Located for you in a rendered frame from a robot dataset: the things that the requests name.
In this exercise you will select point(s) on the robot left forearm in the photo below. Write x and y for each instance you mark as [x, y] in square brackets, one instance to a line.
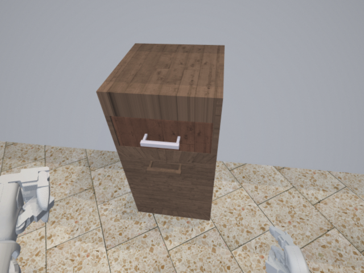
[9, 251]

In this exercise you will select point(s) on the cabinet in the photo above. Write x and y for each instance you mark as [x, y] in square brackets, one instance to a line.
[179, 82]

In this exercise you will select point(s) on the drawer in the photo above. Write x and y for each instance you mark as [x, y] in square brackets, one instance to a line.
[194, 136]

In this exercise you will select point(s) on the handle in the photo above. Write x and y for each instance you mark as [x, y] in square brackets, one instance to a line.
[158, 144]
[164, 171]

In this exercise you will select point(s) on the right robot hand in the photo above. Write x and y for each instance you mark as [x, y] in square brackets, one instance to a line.
[291, 260]

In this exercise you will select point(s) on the left robot hand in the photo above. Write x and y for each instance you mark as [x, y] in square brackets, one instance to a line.
[35, 193]

